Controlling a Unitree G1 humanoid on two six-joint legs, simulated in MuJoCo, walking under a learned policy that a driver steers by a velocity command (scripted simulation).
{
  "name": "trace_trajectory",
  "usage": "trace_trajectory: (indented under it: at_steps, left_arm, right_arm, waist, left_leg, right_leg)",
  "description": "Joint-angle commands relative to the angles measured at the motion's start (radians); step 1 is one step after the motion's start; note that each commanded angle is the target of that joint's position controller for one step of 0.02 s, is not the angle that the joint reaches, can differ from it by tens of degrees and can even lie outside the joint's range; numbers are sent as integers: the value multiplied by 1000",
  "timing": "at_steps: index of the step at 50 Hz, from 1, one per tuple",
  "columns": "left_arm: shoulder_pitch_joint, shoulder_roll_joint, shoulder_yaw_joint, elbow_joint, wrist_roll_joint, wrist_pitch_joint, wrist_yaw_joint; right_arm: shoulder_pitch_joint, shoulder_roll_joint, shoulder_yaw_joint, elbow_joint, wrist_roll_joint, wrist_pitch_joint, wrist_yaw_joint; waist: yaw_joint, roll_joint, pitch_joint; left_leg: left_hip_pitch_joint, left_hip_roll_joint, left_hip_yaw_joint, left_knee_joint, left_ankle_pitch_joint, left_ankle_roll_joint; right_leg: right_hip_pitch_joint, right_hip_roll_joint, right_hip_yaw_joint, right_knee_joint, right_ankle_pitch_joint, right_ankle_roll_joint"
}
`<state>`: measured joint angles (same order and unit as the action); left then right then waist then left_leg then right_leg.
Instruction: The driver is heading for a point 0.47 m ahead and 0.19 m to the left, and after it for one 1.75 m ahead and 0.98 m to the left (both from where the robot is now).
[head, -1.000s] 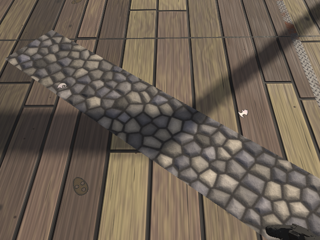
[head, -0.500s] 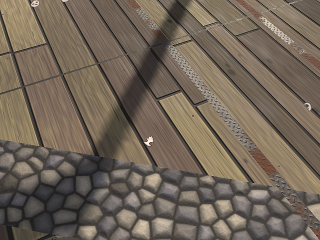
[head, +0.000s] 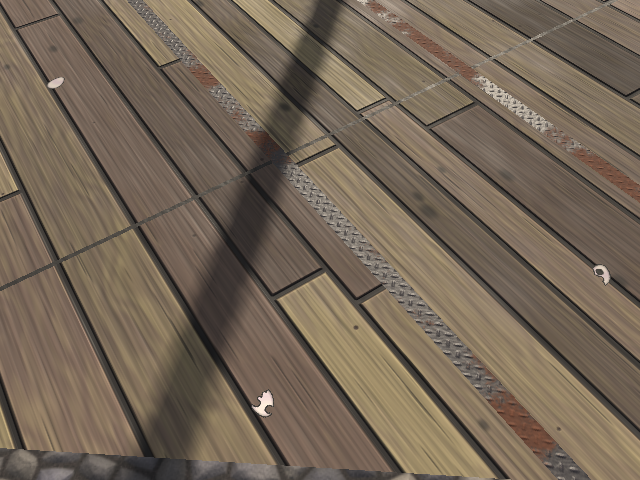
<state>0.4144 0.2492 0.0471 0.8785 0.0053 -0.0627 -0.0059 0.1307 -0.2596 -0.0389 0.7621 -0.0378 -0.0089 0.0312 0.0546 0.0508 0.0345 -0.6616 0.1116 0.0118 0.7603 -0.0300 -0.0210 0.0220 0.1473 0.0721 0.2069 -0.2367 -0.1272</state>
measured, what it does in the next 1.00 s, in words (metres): walks ahead, turning left: left foot, then right foot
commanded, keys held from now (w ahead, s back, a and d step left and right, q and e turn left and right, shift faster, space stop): w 0.04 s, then w+q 0.96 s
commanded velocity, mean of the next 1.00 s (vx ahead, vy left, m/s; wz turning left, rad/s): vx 0.50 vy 0.00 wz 0.39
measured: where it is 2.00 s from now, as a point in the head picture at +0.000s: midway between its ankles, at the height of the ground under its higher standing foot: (189, 284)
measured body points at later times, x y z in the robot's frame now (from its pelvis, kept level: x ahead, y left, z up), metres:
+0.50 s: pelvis +0.28 +0.05 +0.00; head +0.31 +0.07 +0.45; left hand +0.42 +0.32 -0.11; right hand +0.31 -0.22 -0.12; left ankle +0.23 +0.11 -0.74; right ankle +0.44 -0.10 -0.68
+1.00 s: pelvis +0.54 +0.07 +0.00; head +0.57 +0.07 +0.45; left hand +0.43 +0.33 -0.11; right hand +0.80 -0.10 -0.11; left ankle +0.56 +0.23 -0.67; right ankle +0.54 -0.04 -0.74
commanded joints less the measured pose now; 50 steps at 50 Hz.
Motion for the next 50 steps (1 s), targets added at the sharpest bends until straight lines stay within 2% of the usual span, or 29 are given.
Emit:
trace_trajectory:
  at_steps: [1, 3, 5, 7, 8, 9, 10, 11, 12, 13, 14, 16, 19, 21, 24, 29, 31, 32, 33, 34, 35, 36, 37, 38, 39, 40, 41, 44, 50]
  left_arm:
    - [78, 142, 26, -14, 7, -13, 12]
    - [82, 151, 25, 0, 15, -12, 19]
    - [45, 162, 24, 4, 21, -16, 25]
    - [26, 179, 27, 13, 30, -16, 26]
    - [12, 177, 24, 11, 27, -17, 26]
    - [41, 125, 7, -25, 9, -24, 24]
    - [121, 86, 6, -25, 6, -25, 13]
    - [30, 135, 10, -37, 38, -25, 13]
    - [-48, 139, 10, -58, 33, -32, 5]
    - [-91, 127, 5, -72, 32, -36, 0]
    - [-101, 121, 4, -82, 38, -28, -3]
    - [-84, 100, -4, -89, 45, -3, -7]
    - [-156, 84, -12, -121, 46, 15, -10]
    - [-263, 81, -16, -160, 43, 17, -11]
    - [-374, 70, -24, -195, 36, 14, -16]
    - [-486, 81, -30, -246, 22, 0, -16]
    - [-435, 105, -23, -241, 20, -9, -12]
    - [-370, 123, -16, -223, 18, -14, -6]
    - [-259, 144, -5, -191, 21, -24, 4]
    - [-132, 201, 13, -172, 38, -38, 19]
    - [-24, 283, 33, -178, 60, -32, 35]
    - [-60, 301, 44, -167, 46, -12, 31]
    - [-126, 195, 25, -184, 38, -4, 26]
    - [-170, 125, 8, -188, 31, -5, 22]
    - [-192, 101, 1, -184, 33, -8, 20]
    - [-179, 97, -1, -170, 30, -16, 22]
    - [-167, 100, 1, -158, 26, -24, 20]
    - [-128, 114, 11, -134, 12, -46, 11]
    - [-79, 121, 20, -92, 14, -43, 7]
  right_arm:
    - [-163, -63, -7, -110, 5, -22, 4]
    - [-177, -66, -5, -122, 9, -29, 7]
    - [-113, -76, -10, -102, 13, -35, 3]
    - [83, -109, -28, -36, 17, -41, -15]
    - [239, -130, -39, 11, 8, -49, -25]
    - [382, -221, -63, 33, -12, -52, -37]
    - [367, -269, -77, 49, -1, -44, -25]
    - [268, -202, -64, 39, 35, -38, -11]
    - [187, -155, -54, 21, 38, -35, -8]
    - [155, -123, -45, 19, 29, -36, -6]
    - [157, -112, -40, 30, 30, -40, -10]
    - [177, -115, -40, 49, 37, -52, -13]
    - [218, -148, -51, 63, 41, -58, -18]
    - [253, -149, -54, 70, 41, -54, -20]
    - [306, -152, -60, 78, 41, -49, -21]
    - [357, -164, -67, 74, 24, -41, -33]
    - [313, -179, -72, 54, 19, -39, -40]
    - [281, -190, -76, 43, 18, -41, -41]
    - [259, -194, -76, 37, 24, -45, -36]
    - [259, -157, -66, 25, 36, -54, -26]
    - [300, -68, -44, -13, 66, -59, -25]
    - [363, -96, -45, -30, 47, -49, -28]
    - [335, -138, -52, 8, 24, -31, -33]
    - [273, -129, -50, 7, 17, -28, -21]
    - [249, -110, -48, 1, 15, -23, -12]
    - [231, -108, -49, -6, 2, -13, -3]
    - [234, -101, -47, -4, -3, -1, 5]
    - [167, -88, -43, -38, 1, 13, 21]
    - [-20, -60, -22, -104, 4, 11, 42]
  waist:
    - [33, -100, 45]
    - [24, -111, 57]
    - [-18, -122, 43]
    - [-103, -123, -64]
    - [-178, -96, -147]
    - [-204, 33, -268]
    - [-129, 221, -313]
    - [-103, 58, -189]
    - [-87, -7, -75]
    - [-73, -47, -27]
    - [-52, -40, 0]
    - [-25, -8, -22]
    - [-32, -4, -8]
    - [-60, -2, 22]
    - [-105, 10, 13]
    - [-143, 24, -6]
    - [-104, 36, -16]
    - [-72, 40, -35]
    - [-16, 11, -83]
    - [39, -73, -184]
    - [57, -232, -320]
    - [-11, -355, -331]
    - [-30, -171, -186]
    - [-29, -89, -91]
    - [-45, -107, -50]
    - [-52, -150, -29]
    - [-58, -164, -27]
    - [-63, -149, -33]
    - [-36, -135, 16]
  left_leg:
    - [-52, -35, 31, -87, 23, 23]
    - [-20, -57, 41, -146, -13, 52]
    - [111, -97, 62, -200, -83, 95]
    - [349, -173, 90, -239, -146, 140]
    - [562, -143, 51, -284, -106, 174]
    - [832, 90, -272, -294, -183, 259]
    - [972, 270, -739, -422, -118, 392]
    - [864, 221, -722, -471, -225, 363]
    - [722, 192, -567, -491, -213, 344]
    - [632, 143, -481, -516, -124, 320]
    - [569, 104, -419, -528, -28, 303]
    - [511, 56, -343, -547, 78, 291]
    - [463, 24, -300, -581, 74, 300]
    - [457, 4, -296, -599, 54, 286]
    - [501, -20, -291, -569, 89, 247]
    - [603, 2, -348, -465, 226, 228]
    - [588, 13, -383, -416, 241, 199]
    - [560, 7, -394, -369, 272, 182]
    - [525, -33, -376, -252, 304, 160]
    - [443, -98, -315, -37, 203, 133]
    - [218, -208, -178, 239, -216, 98]
    - [49, -232, -116, 385, -539, 99]
    - [5, -150, -129, 456, -454, 103]
    - [18, -122, -117, 434, -373, 95]
    - [43, -95, -105, 398, -332, 85]
    - [55, -76, -96, 378, -317, 76]
    - [68, -72, -85, 381, -299, 68]
    - [17, -60, -77, 374, -229, 54]
    - [-37, -46, -23, 149, -35, 38]
  right_leg:
    - [53, -298, 135, -12, 506, -77]
    - [89, -321, 126, 1, 562, -74]
    - [90, -327, 79, 53, 754, -46]
    - [97, -305, 27, 284, 1012, -17]
    - [1, -274, -14, 490, 923, 0]
    - [-246, -195, -69, 816, 567, 32]
    - [-549, -13, -76, 1094, -259, 65]
    - [-639, -93, 21, 1132, -201, 49]
    - [-654, -141, 12, 1091, -106, 52]
    - [-635, -173, 1, 1033, -65, 58]
    - [-610, -191, -3, 990, -57, 73]
    - [-550, -205, -17, 920, -56, 108]
    - [-587, -216, -49, 812, -15, 153]
    - [-631, -223, -62, 698, 68, 176]
    - [-631, -206, -66, 548, 188, 188]
    - [-601, -163, -56, 411, 187, 173]
    - [-488, -149, -38, 338, 128, 151]
    - [-382, -132, -41, 306, 89, 136]
    - [-224, -120, -47, 241, 91, 114]
    - [-21, -243, 65, 202, 16, 71]
    - [229, -508, 393, 146, -178, 4]
    - [224, -605, 705, 62, -226, -76]
    - [101, -563, 591, 67, -291, -68]
    - [-13, -503, 433, 46, -209, -49]
    - [-82, -455, 311, 17, -92, -23]
    - [-119, -425, 226, 4, 6, -13]
    - [-136, -404, 164, -5, 85, -8]
    - [-119, -411, 65, -33, 234, -27]
    - [-91, -379, -128, -58, 328, -18]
